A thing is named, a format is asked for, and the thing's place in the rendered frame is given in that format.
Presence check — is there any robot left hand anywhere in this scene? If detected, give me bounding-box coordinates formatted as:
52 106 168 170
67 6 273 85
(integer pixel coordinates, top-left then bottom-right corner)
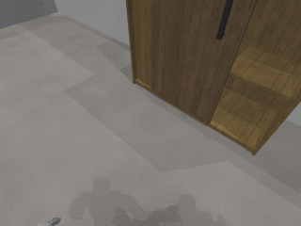
37 216 61 226

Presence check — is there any wardrobe door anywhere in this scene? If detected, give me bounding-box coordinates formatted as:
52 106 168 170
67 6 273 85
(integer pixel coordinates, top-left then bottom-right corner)
132 0 151 86
150 0 258 124

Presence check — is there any handle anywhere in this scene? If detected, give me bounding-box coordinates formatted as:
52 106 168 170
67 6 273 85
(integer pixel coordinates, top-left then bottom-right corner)
216 0 233 40

